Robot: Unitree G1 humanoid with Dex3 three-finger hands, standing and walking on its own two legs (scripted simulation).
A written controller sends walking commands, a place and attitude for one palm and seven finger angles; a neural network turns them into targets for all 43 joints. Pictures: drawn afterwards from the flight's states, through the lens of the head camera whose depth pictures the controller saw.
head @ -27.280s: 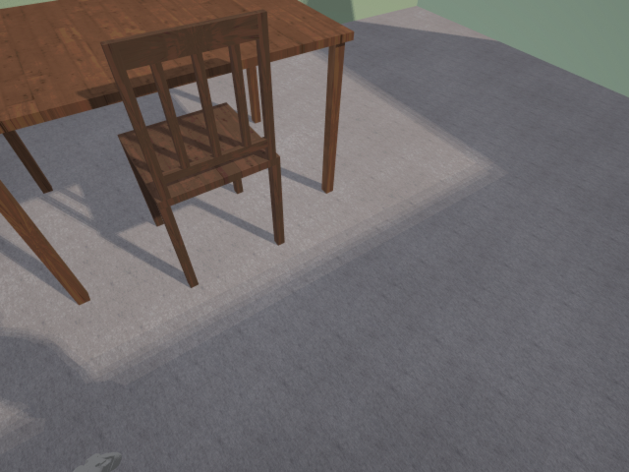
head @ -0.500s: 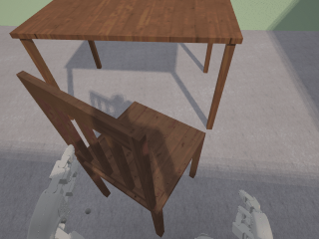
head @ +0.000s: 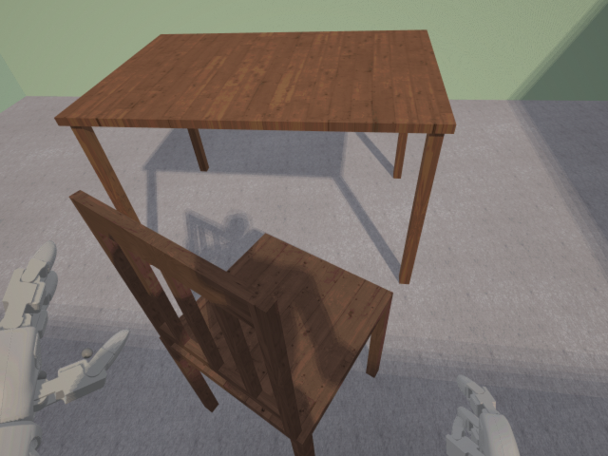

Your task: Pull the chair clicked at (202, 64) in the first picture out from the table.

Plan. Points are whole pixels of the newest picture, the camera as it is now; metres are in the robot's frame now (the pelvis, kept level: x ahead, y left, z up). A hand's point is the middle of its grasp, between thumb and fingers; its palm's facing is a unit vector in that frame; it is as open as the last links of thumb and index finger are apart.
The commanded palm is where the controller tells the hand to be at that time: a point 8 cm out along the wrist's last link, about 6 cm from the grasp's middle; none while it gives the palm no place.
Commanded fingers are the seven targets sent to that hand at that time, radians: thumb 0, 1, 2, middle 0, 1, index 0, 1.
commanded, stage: draw the hand back to the body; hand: left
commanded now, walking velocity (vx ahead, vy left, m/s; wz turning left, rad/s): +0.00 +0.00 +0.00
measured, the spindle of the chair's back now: (197, 324) +0.34 +0.24 -0.08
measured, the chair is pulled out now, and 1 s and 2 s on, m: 0.52 0.52 0.52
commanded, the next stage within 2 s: step back with the hand held close in 0.52 s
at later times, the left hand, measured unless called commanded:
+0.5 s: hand (48, 321) +0.19 +0.27 +0.18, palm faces +0.47 -0.77 -0.43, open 7.5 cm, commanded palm +0.14 +0.31 +0.19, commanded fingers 0.00 0.90 0.90 -0.20 -0.30 -0.20 -0.30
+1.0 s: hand (44, 334) +0.18 +0.28 +0.16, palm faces +0.35 -0.76 -0.55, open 7.4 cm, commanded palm +0.12 +0.32 +0.19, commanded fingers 0.00 0.90 0.90 -0.20 -0.30 -0.20 -0.30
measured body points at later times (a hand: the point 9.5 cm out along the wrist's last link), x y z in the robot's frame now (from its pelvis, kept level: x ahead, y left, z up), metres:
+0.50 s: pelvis +0.00 +0.01 +0.01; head -0.02 -0.01 +0.46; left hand +0.16 +0.31 +0.20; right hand +0.17 -0.21 -0.08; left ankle -0.06 +0.14 -0.73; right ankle +0.03 -0.11 -0.73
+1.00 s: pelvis -0.03 +0.02 +0.01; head +0.01 +0.01 +0.46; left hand +0.16 +0.32 +0.19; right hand +0.15 -0.22 -0.08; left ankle -0.06 +0.14 -0.73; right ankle +0.03 -0.11 -0.73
